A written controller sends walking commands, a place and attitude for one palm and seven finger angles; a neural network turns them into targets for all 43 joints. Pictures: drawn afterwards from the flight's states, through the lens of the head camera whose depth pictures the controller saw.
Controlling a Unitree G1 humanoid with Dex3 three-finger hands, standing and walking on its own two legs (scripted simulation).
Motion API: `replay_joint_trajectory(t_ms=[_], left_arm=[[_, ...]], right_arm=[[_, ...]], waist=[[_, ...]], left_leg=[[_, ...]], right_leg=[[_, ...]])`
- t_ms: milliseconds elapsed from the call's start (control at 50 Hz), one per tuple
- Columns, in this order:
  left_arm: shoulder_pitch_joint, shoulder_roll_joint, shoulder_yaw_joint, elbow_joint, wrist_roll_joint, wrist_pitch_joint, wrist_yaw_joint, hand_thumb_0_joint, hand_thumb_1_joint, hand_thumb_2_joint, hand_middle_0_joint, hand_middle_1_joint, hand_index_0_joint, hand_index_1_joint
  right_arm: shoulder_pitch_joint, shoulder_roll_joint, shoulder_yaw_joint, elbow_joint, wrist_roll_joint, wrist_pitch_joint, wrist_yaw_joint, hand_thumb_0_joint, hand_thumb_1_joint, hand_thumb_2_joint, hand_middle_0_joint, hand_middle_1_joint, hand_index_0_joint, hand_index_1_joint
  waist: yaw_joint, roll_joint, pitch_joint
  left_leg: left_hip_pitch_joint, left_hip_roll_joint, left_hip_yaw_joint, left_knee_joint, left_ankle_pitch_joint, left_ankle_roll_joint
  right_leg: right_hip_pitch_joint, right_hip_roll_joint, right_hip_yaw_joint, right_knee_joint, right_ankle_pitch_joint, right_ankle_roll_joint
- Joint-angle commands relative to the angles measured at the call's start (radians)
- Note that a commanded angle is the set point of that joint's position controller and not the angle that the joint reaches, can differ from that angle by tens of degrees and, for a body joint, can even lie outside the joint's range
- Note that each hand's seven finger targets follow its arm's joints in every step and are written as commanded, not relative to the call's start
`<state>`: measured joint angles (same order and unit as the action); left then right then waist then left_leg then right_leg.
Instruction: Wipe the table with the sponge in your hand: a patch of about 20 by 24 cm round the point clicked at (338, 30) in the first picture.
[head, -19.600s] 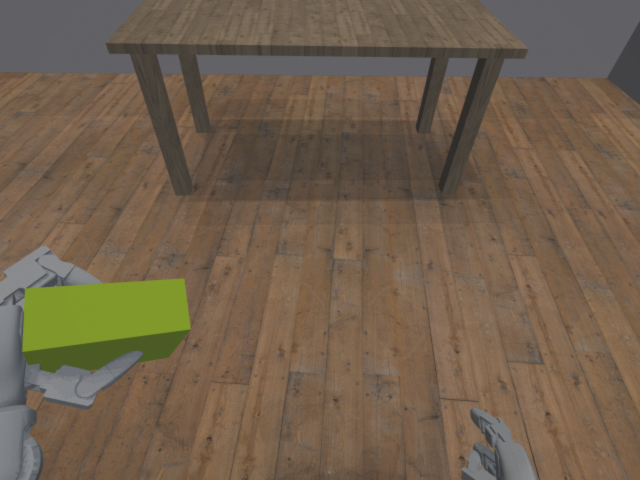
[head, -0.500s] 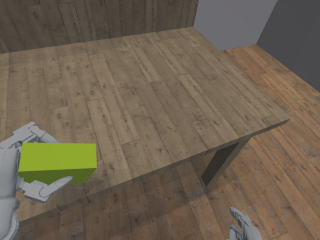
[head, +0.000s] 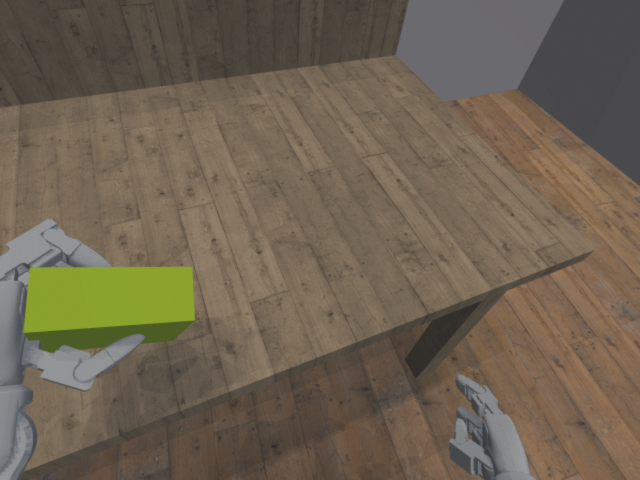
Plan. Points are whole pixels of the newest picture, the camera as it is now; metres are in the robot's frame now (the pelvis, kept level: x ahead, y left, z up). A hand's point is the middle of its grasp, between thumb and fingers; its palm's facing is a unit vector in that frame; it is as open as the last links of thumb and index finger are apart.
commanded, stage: come to a stop and stand still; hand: left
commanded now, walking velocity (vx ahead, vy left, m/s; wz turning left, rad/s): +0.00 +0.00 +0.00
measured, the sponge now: (137, 309) +0.24 +0.21 +0.12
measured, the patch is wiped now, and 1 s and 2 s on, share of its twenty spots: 0.00 0.00 0.00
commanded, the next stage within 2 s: look again from close up in 0.10 s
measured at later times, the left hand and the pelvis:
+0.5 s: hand (99, 324) +0.21 +0.22 +0.16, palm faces +0.36 -0.85 -0.38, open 9.4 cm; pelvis -0.01 -0.02 +0.00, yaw +0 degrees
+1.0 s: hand (106, 327) +0.21 +0.22 +0.15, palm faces +0.30 -0.87 -0.39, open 9.4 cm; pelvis -0.01 -0.01 +0.00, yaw +0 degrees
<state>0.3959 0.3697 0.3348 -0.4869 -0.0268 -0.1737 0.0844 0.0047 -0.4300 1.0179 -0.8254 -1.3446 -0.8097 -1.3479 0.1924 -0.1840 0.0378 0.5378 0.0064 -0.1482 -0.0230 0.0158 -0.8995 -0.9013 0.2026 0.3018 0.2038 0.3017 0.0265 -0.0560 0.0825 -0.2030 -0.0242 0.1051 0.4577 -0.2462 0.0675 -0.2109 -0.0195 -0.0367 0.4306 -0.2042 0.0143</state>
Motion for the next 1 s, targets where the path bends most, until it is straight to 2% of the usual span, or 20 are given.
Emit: replay_joint_trajectory(t_ms=[0, 100, 180, 200, 280, 300, 380, 400, 480, 600, 680, 700, 720, 740, 760, 780, 820, 860, 940, 980], left_arm=[[-0.026, 0.169, 0.131, -0.253, -0.023, -0.096, 0.026, 0.000, 0.100, 1.300, -1.200, -1.600, -1.200, -1.600], [0.012, 0.129, 0.117, -0.103, -0.035, -0.076, 0.014, 0.000, 0.100, 1.300, -1.200, -1.600, -1.200, -1.600], [-0.050, 0.149, 0.108, -0.110, -0.029, -0.064, 0.017, 0.000, 0.100, 1.300, -1.200, -1.600, -1.200, -1.600], [-0.054, 0.117, 0.073, -0.097, -0.031, -0.068, 0.012, 0.000, 0.100, 1.300, -1.200, -1.600, -1.200, -1.600], [-0.134, 0.186, 0.110, -0.198, -0.015, -0.070, 0.029, 0.000, 0.100, 1.300, -1.200, -1.600, -1.200, -1.600], [-0.122, 0.153, 0.084, -0.176, -0.020, -0.076, 0.027, 0.000, 0.100, 1.300, -1.200, -1.600, -1.200, -1.600], [-0.095, 0.215, 0.148, -0.198, -0.016, -0.073, 0.042, 0.000, 0.100, 1.300, -1.200, -1.600, -1.200, -1.600], [-0.085, 0.162, 0.107, -0.181, -0.021, -0.078, 0.038, 0.000, 0.100, 1.300, -1.200, -1.600, -1.200, -1.600], [-0.045, 0.184, 0.139, -0.160, -0.023, -0.076, 0.040, 0.000, 0.100, 1.300, -1.200, -1.600, -1.200, -1.600], [-0.024, 0.136, 0.093, -0.115, -0.027, -0.069, 0.026, 0.000, 0.100, 1.300, -1.200, -1.600, -1.200, -1.600], [-0.063, 0.174, 0.114, -0.154, -0.020, -0.061, 0.033, 0.000, 0.100, 1.300, -1.200, -1.600, -1.200, -1.600], [-1.031, 0.938, 0.661, -0.376, 0.132, -0.161, 0.031, 0.000, 0.100, 1.300, -1.200, -1.600, -1.200, -1.600], [-0.438, 0.332, 0.284, 0.200, 0.030, -0.123, -0.012, 0.000, 0.100, 1.300, -1.200, -1.600, -1.200, -1.600], [-0.200, 0.234, 0.205, 0.079, -0.012, -0.125, -0.004, 0.000, 0.100, 1.300, -1.200, -1.600, -1.200, -1.600], [-0.142, 0.161, 0.137, 0.070, -0.026, -0.121, -0.005, 0.000, 0.100, 1.300, -1.200, -1.600, -1.200, -1.600], [-0.093, 0.100, 0.084, -0.001, -0.045, -0.132, -0.011, 0.000, 0.100, 1.300, -1.200, -1.600, -1.200, -1.600], [-0.054, 0.122, 0.065, -0.154, -0.036, -0.147, 0.000, 0.000, 0.100, 1.300, -1.200, -1.600, -1.200, -1.600], [-0.020, 0.134, 0.068, -0.198, -0.031, -0.145, 0.009, 0.000, 0.100, 1.300, -1.200, -1.600, -1.200, -1.600], [-0.028, 0.208, 0.171, -0.179, -0.033, -0.136, 0.028, 0.000, 0.100, 1.300, -1.200, -1.600, -1.200, -1.600], [-0.080, 0.260, 0.231, -0.181, -0.036, -0.134, 0.038, 0.000, 0.100, 1.300, -1.200, -1.600, -1.200, -1.600]], right_arm=[[-0.056, -0.127, -0.052, -0.137, -0.001, -0.047, -0.004, 0.000, -0.900, -0.900, 0.200, 0.300, 0.200, 0.300], [-0.040, -0.142, -0.059, -0.121, 0.006, -0.021, -0.011, 0.000, -0.900, -0.900, 0.200, 0.300, 0.200, 0.300], [-0.078, -0.140, -0.058, -0.126, 0.018, -0.019, -0.021, 0.000, -0.900, -0.900, 0.200, 0.300, 0.200, 0.300], [-0.067, -0.141, -0.052, -0.125, 0.008, -0.015, -0.021, 0.000, -0.900, -0.900, 0.200, 0.300, 0.200, 0.300], [-0.098, -0.140, -0.055, -0.131, 0.014, -0.029, -0.029, 0.000, -0.900, -0.900, 0.200, 0.300, 0.200, 0.300], [-0.088, -0.138, -0.049, -0.130, 0.005, -0.028, -0.030, 0.000, -0.900, -0.900, 0.200, 0.300, 0.200, 0.300], [-0.090, -0.139, -0.058, -0.127, 0.010, -0.039, -0.031, 0.000, -0.900, -0.900, 0.200, 0.300, 0.200, 0.300], [-0.077, -0.135, -0.054, -0.126, 0.004, -0.036, -0.030, 0.000, -0.900, -0.900, 0.200, 0.300, 0.200, 0.300], [-0.076, -0.141, -0.063, -0.120, 0.013, -0.041, -0.029, 0.000, -0.900, -0.900, 0.200, 0.300, 0.200, 0.300], [-0.063, -0.145, -0.062, -0.115, 0.010, -0.037, -0.027, 0.000, -0.900, -0.900, 0.200, 0.300, 0.200, 0.300], [-0.080, -0.148, -0.066, -0.114, 0.016, -0.039, -0.031, 0.000, -0.900, -0.900, 0.200, 0.300, 0.200, 0.300], [0.064, -0.168, -0.072, -0.080, -0.050, -0.068, -0.022, 0.000, -0.900, -0.900, 0.200, 0.300, 0.200, 0.300], [-0.023, -0.063, -0.039, -0.033, -0.018, -0.051, -0.025, 0.000, -0.900, -0.900, 0.200, 0.300, 0.200, 0.300], [-0.036, -0.116, -0.074, -0.114, -0.001, -0.065, -0.022, 0.000, -0.900, -0.900, 0.200, 0.300, 0.200, 0.300], [-0.016, -0.142, -0.082, -0.111, 0.005, -0.075, -0.014, 0.000, -0.900, -0.900, 0.200, 0.300, 0.200, 0.300], [-0.060, -0.131, -0.081, -0.109, 0.018, -0.082, -0.002, 0.000, -0.900, -0.900, 0.200, 0.300, 0.200, 0.300], [-0.053, -0.143, -0.075, -0.117, 0.010, -0.082, 0.016, 0.000, -0.900, -0.900, 0.200, 0.300, 0.200, 0.300], [-0.055, -0.140, -0.072, -0.120, 0.010, -0.088, 0.021, 0.000, -0.900, -0.900, 0.200, 0.300, 0.200, 0.300], [-0.055, -0.143, -0.072, -0.124, 0.011, -0.089, 0.000, 0.000, -0.900, -0.900, 0.200, 0.300, 0.200, 0.300], [-0.073, -0.142, -0.067, -0.114, 0.012, -0.085, -0.016, 0.000, -0.900, -0.900, 0.200, 0.300, 0.200, 0.300]], waist=[[-0.001, 0.202, -0.250], [-0.011, 0.090, -0.210], [-0.015, 0.093, -0.175], [-0.012, 0.075, -0.173], [-0.011, 0.102, -0.165], [-0.008, 0.083, -0.163], [-0.008, 0.126, -0.158], [-0.009, 0.117, -0.157], [-0.013, 0.128, -0.179], [-0.012, 0.060, -0.176], [-0.014, 0.080, -0.169], [0.001, -0.059, 0.013], [-0.005, -0.008, -0.221], [0.036, 0.065, -0.138], [0.015, 0.131, -0.189], [0.014, 0.261, -0.234], [0.019, 0.254, -0.231], [0.020, 0.134, -0.198], [0.009, -0.008, -0.155], [0.002, 0.013, -0.152]], left_leg=[[0.123, 0.157, -0.138, -0.064, 0.472, -0.101], [0.067, 0.146, -0.138, -0.078, 0.322, -0.094], [0.054, 0.140, -0.143, -0.116, 0.170, -0.079], [0.036, 0.141, -0.144, -0.119, 0.119, -0.064], [0.025, 0.132, -0.152, -0.131, 0.031, -0.053], [0.007, 0.132, -0.153, -0.131, 0.004, -0.044], [0.008, 0.120, -0.155, -0.123, -0.021, -0.047], [-0.001, 0.121, -0.149, -0.120, -0.037, -0.041], [0.022, 0.119, -0.152, -0.110, 0.015, -0.047], [0.023, 0.134, -0.156, -0.113, 0.047, -0.039], [0.027, 0.127, -0.156, -0.108, 0.053, -0.038], [-0.140, 0.124, -0.063, 0.007, 0.056, -0.039], [0.001, 0.062, -0.114, -0.026, 0.113, -0.033], [-0.002, 0.080, -0.106, -0.032, 0.087, -0.050], [0.020, 0.070, -0.104, -0.059, 0.053, -0.048], [0.053, 0.085, -0.095, -0.084, 0.054, -0.035], [-0.034, 0.116, -0.138, -0.114, 0.018, -0.024], [-0.103, 0.120, -0.152, -0.135, -0.050, -0.023], [-0.091, 0.112, -0.168, -0.121, -0.035, -0.034], [-0.044, 0.109, -0.163, -0.114, 0.017, -0.042]], right_leg=[[0.066, -0.035, 0.023, -0.009, 0.205, -0.048], [0.064, -0.048, 0.048, -0.054, 0.255, -0.049], [0.032, -0.056, 0.080, -0.075, 0.184, -0.045], [0.033, -0.057, 0.075, -0.090, 0.156, -0.043], [0.029, -0.058, 0.102, -0.102, 0.088, -0.046], [0.034, -0.062, 0.095, -0.114, 0.062, -0.046], [0.020, -0.069, 0.125, -0.134, 0.025, -0.055], [0.020, -0.068, 0.116, -0.140, 0.004, -0.054], [0.021, -0.071, 0.127, -0.132, 0.045, -0.057], [0.016, -0.064, 0.113, -0.126, 0.082, -0.047], [0.011, -0.070, 0.132, -0.130, 0.086, -0.049], [-0.119, -0.066, 0.108, -0.186, 0.125, 0.035], [-0.036, -0.099, 0.129, -0.097, 0.096, -0.061], [-0.015, -0.085, 0.196, -0.151, 0.088, -0.043], [0.034, -0.087, 0.186, -0.116, 0.051, -0.055], [0.048, -0.073, 0.143, -0.059, 0.053, -0.051], [0.101, -0.052, 0.101, -0.010, 0.036, -0.037], [0.124, -0.037, 0.087, -0.007, 0.004, -0.030], [0.068, -0.033, 0.080, -0.036, 0.005, -0.029], [0.035, -0.038, 0.086, -0.039, 0.034, -0.029]])
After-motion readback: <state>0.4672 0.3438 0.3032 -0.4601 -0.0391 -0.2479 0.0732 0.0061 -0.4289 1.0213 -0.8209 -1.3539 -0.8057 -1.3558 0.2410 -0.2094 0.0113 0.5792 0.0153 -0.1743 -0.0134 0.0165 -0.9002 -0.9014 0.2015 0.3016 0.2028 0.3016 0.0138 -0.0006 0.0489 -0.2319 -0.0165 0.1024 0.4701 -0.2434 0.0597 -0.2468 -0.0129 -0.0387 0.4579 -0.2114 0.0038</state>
